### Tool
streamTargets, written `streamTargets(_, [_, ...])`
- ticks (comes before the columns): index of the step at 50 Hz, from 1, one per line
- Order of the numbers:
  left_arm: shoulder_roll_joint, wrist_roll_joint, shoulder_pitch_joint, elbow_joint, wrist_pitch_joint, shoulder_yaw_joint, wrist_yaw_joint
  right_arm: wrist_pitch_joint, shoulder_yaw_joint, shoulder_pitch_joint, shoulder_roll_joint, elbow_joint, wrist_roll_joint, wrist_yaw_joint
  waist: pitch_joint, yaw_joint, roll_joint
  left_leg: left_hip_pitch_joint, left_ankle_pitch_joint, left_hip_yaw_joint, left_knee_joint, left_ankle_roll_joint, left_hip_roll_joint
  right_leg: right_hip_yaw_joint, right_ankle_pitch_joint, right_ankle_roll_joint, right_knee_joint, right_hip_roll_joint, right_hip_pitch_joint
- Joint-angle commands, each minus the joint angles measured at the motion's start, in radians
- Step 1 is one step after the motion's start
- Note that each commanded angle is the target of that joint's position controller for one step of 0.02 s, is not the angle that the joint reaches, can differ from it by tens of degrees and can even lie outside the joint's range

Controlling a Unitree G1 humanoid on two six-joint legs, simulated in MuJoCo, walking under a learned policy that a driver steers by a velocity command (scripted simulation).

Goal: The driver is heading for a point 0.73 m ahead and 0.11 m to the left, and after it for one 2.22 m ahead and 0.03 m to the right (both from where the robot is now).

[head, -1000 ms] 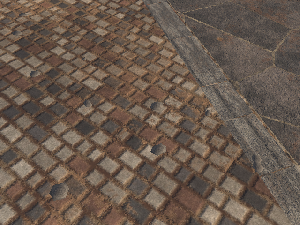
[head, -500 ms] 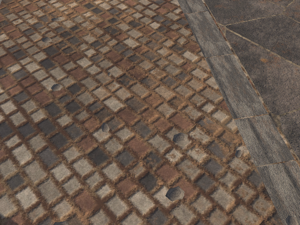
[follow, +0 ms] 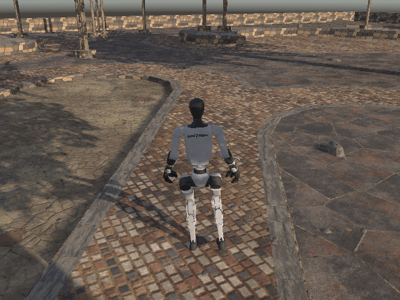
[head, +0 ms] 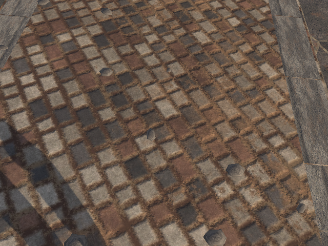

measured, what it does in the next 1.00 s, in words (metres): walks ahead, turning left: right foot, then left foot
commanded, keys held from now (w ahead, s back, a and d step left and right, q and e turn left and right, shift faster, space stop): q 0.48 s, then w+q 0.04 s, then w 0.48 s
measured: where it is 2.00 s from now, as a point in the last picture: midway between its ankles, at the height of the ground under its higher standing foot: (99, 196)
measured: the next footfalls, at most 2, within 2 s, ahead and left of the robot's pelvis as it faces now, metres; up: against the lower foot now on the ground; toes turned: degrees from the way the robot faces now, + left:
right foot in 0.32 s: +0.11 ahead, -0.16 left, +0.00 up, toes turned +17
left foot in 0.76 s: +0.03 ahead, +0.10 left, +0.00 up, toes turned +25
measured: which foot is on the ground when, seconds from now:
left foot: down 0.00-0.32, up 0.34-0.74, down 0.76-1.00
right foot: up 0.00-0.30, down 0.32-0.76, up 0.78-1.00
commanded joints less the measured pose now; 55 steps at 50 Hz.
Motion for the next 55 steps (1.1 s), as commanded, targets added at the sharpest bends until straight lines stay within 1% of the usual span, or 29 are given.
streamTargets(1, [0.068, 0.001, 0.095, -0.035, 0.009, 0.02, 0.016, -0.006, -0.041, -0.004, -0.156, -0.088, 0.003, -0.023, -0.207, 0.037, 0.112, 0.179, 0.094, -0.308, -0.146, 0.153, 0.238, 0.015, 0.054, 0.021, -0.091, 0.012, 0.005])
streamTargets(6, [0.073, -0.005, 0.042, -0.063, 0.009, 0.022, 0.016, 0.016, -0.04, -0.013, -0.159, -0.115, 0.005, -0.042, -0.178, 0.011, 0.155, 0.165, -0.203, -0.386, -0.162, 0.116, 0.213, 0.041, 0.1, 0.032, -0.235, 0.026, 0.013])
streamTargets(11, [0.078, -0.017, 0.047, -0.074, -0.017, 0.023, -0.002, 0.032, -0.041, -0.004, -0.156, -0.135, 0.002, -0.042, -0.174, -0.006, 0.181, 0.194, -0.167, -0.463, -0.138, 0.111, 0.213, 0.041, 0.06, 0.011, -0.389, 0.051, 0.105])
streamTargets(14, [0.086, -0.024, 0.118, -0.062, -0.029, 0.03, -0.021, 0.045, -0.041, -0.023, -0.157, -0.152, 0.016, -0.042, -0.17, 0.033, 0.184, 0.184, -0.091, -0.49, -0.098, 0.085, 0.184, 0.016, 0.12, -0.023, -0.603, 0.065, 0.244])
streamTargets(15, [0.103, -0.021, 0.165, -0.049, -0.03, 0.039, -0.026, 0.049, -0.038, -0.026, -0.149, -0.158, 0.026, -0.045, -0.17, 0.058, 0.168, 0.137, -0.119, -0.467, -0.068, 0.052, 0.147, 0.008, 0.207, -0.04, -0.721, 0.039, 0.346])
streamTargets(16, [0.16, -0.004, 0.192, -0.048, -0.026, 0.055, -0.024, 0.052, -0.027, 0.001, -0.107, -0.163, 0.026, -0.045, -0.186, 0.047, 0.052, 0.015, -0.3, -0.386, 0.071, 0.001, 0.075, 0.125, 0.228, -0.094, -0.774, -0.124, 0.476])
streamTargets(17, [0.249, 0.026, 0.165, -0.055, -0.013, 0.072, -0.021, 0.044, -0.027, 0.007, -0.091, -0.2, 0.037, -0.039, -0.135, -0.002, -0.267, -0.206, -0.497, -0.14, 0.294, -0.056, -0.099, 0.371, 0.421, -0.245, -0.817, -0.329, 0.502])
streamTargets(18, [0.195, 0.047, 0.12, -0.091, -0.017, 0.064, -0.021, 0.026, -0.054, -0.002, -0.183, -0.193, 0.008, -0.031, -0.129, 0.016, -0.24, -0.25, -0.519, -0.141, 0.543, -0.104, -0.036, 0.453, 0.49, -0.328, -0.832, -0.418, 0.431])
streamTargets(19, [0.144, 0.037, 0.059, -0.121, -0.018, 0.049, -0.014, 0.027, -0.068, 0.026, -0.213, -0.163, 0.009, -0.024, -0.129, -0.007, -0.148, -0.222, -0.449, -0.139, 0.657, -0.118, -0.009, 0.342, 0.501, -0.293, -0.806, -0.364, 0.409])
streamTargets(20, [0.111, 0.019, 0.019, -0.133, -0.016, 0.04, -0.011, 0.039, -0.066, 0.059, -0.189, -0.131, 0.013, -0.025, -0.114, -0.023, -0.1, -0.213, -0.39, -0.117, 0.713, -0.134, -0.003, 0.233, 0.486, -0.238, -0.785, -0.286, 0.398])
streamTargets(21, [0.094, 0.002, 0.016, -0.14, -0.014, 0.033, -0.007, 0.051, -0.059, 0.077, -0.162, -0.118, 0.009, -0.027, -0.103, -0.015, -0.091, -0.231, -0.34, -0.106, 0.786, -0.151, 0.001, 0.174, 0.477, -0.217, -0.778, -0.251, 0.409])
streamTargets(22, [0.091, -0.003, 0.021, -0.142, -0.01, 0.027, -0.004, 0.06, -0.051, 0.082, -0.135, -0.116, 0.012, -0.023, -0.087, -0.011, -0.091, -0.231, -0.319, -0.087, 0.833, -0.165, 0.008, 0.124, 0.499, -0.218, -0.78, -0.232, 0.397])
streamTargets(24, [0.101, 0.005, 0.055, -0.144, 0.002, 0.027, -0.001, 0.062, -0.039, 0.029, -0.111, -0.144, 0.026, -0.02, -0.065, 0.02, -0.115, -0.25, -0.271, -0.027, 0.775, -0.185, 0.032, 0.051, 0.483, -0.229, -0.797, -0.202, 0.42])
streamTargets(25, [0.111, 0.005, 0.102, -0.138, 0.007, 0.031, 0.003, 0.059, -0.033, -0.012, -0.104, -0.164, 0.028, -0.018, -0.076, 0.052, -0.129, -0.283, -0.247, -0.007, 0.712, -0.192, 0.056, 0.05, 0.381, -0.235, -0.819, -0.21, 0.478])
streamTargets(28, [0.154, -0.007, 0.19, -0.121, 0.008, 0.045, 0.005, 0.047, -0.015, -0.082, -0.083, -0.204, 0.021, -0.004, -0.091, 0.111, -0.159, -0.273, -0.266, 0.014, 0.543, -0.191, 0.1, 0.104, 0.097, -0.25, -0.875, -0.25, 0.551])
streamTargets(31, [0.178, -0.018, 0.178, -0.117, -0.008, 0.051, -0.014, 0.024, 0.001, -0.074, -0.061, -0.203, 0.017, 0.012, -0.071, 0.099, -0.163, -0.118, -0.325, 0.064, 0.358, -0.144, 0.11, 0.078, 0.017, -0.248, -0.91, -0.259, 0.471])
streamTargets(34, [0.186, -0.035, 0.189, -0.096, -0.025, 0.052, -0.041, 0.0, 0.0, -0.045, -0.071, -0.176, 0.021, 0.023, -0.038, 0.082, -0.156, 0.045, -0.307, 0.105, 0.172, -0.088, 0.092, 0.055, 0.029, -0.248, -0.904, -0.258, 0.396])
streamTargets(36, [0.177, -0.052, 0.171, -0.084, -0.026, 0.046, -0.055, -0.012, -0.003, 0.045, -0.063, -0.13, 0.023, 0.027, -0.042, 0.019, -0.12, 0.236, -0.17, 0.134, -0.031, -0.049, 0.067, 0.025, 0.032, -0.228, -0.834, -0.239, 0.32])
streamTargets(37, [0.137, -0.048, 0.176, -0.076, -0.029, 0.031, -0.059, -0.014, -0.011, 0.123, -0.078, -0.099, 0.025, 0.022, -0.077, -0.018, -0.091, 0.392, -0.162, 0.117, -0.062, -0.035, 0.063, -0.007, 0.052, -0.197, -0.756, -0.211, 0.241])
streamTargets(38, [0.063, -0.029, 0.148, -0.085, -0.036, 0.004, -0.067, -0.017, -0.023, 0.239, -0.113, -0.076, 0.023, 0.014, -0.143, -0.072, 0.006, 0.581, -0.173, -0.046, -0.085, -0.006, 0.182, -0.092, 0.039, -0.13, -0.543, -0.142, 0.112])
streamTargets(39, [0.0, 0.002, 0.122, -0.152, -0.059, -0.018, -0.078, -0.018, -0.046, 0.295, -0.25, -0.088, 0.011, 0.004, -0.177, -0.06, 0.301, 0.739, -0.124, -0.425, -0.12, 0.111, 0.43, -0.182, -0.157, -0.052, -0.185, -0.021, -0.185])
streamTargets(40, [0.099, -0.031, 0.073, -0.168, -0.075, 0.01, -0.074, -0.034, -0.05, 0.315, -0.247, -0.082, 0.009, 0.01, -0.134, -0.103, 0.255, 0.644, -0.291, -0.576, -0.207, 0.243, 0.508, -0.085, -0.209, -0.048, -0.002, -0.024, -0.327])
streamTargets(41, [0.15, -0.053, 0.059, -0.167, -0.08, 0.025, -0.077, -0.05, -0.029, 0.27, -0.186, -0.085, 0.012, 0.014, -0.042, -0.079, 0.2, 0.591, -0.397, -0.51, -0.232, 0.222, 0.466, -0.047, -0.119, -0.067, 0.054, -0.072, -0.376])
streamTargets(42, [0.144, -0.051, 0.066, -0.151, -0.081, 0.026, -0.08, -0.061, -0.013, 0.222, -0.143, -0.086, 0.011, 0.016, 0.005, -0.054, 0.181, 0.54, -0.408, -0.425, -0.253, 0.187, 0.411, -0.041, -0.008, -0.078, 0.048, -0.094, -0.38])
streamTargets(43, [0.137, -0.035, 0.076, -0.137, -0.081, 0.026, -0.08, -0.064, -0.003, 0.177, -0.123, -0.093, 0.01, 0.018, 0.025, -0.031, 0.164, 0.493, -0.335, -0.36, -0.275, 0.162, 0.375, -0.04, 0.073, -0.073, 0.018, -0.107, -0.36])
streamTargets(44, [0.134, -0.022, 0.089, -0.132, -0.08, 0.028, -0.083, -0.064, 0.002, 0.147, -0.115, -0.097, 0.009, 0.016, 0.036, -0.01, 0.156, 0.451, -0.226, -0.3, -0.295, 0.145, 0.35, -0.036, 0.144, -0.063, -0.017, -0.117, -0.32])
streamTargets(47, [0.088, -0.014, 0.093, -0.115, -0.077, 0.013, -0.085, -0.069, 0.003, 0.148, -0.117, -0.078, 0.001, 0.006, 0.01, 0.006, 0.112, 0.414, 0.035, -0.166, -0.314, 0.131, 0.305, -0.064, 0.293, -0.026, -0.104, -0.101, -0.259])
streamTargets(51, [0.04, -0.023, -0.033, -0.148, -0.079, -0.013, -0.091, -0.07, -0.001, 0.199, -0.142, -0.03, 0.009, -0.005, 0.033, -0.036, 0.113, 0.356, 0.101, -0.06, -0.323, 0.1, 0.269, -0.093, 0.466, -0.018, -0.388, -0.059, -0.143])
streamTargets(55, [0.053, -0.034, -0.121, -0.186, -0.085, -0.016, -0.112, -0.071, -0.009, 0.251, -0.169, 0.017, 0.025, -0.006, 0.068, -0.049, 0.11, 0.407, 0.08, -0.067, -0.317, 0.093, 0.321, -0.083, 0.484, -0.057, -0.532, -0.036, -0.097])
Keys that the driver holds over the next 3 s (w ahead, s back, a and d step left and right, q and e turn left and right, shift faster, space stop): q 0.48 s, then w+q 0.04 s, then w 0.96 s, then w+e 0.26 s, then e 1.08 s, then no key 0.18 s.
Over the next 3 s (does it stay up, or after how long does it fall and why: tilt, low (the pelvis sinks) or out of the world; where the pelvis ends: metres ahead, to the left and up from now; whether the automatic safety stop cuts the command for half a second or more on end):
stays up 0.67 0.26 0.01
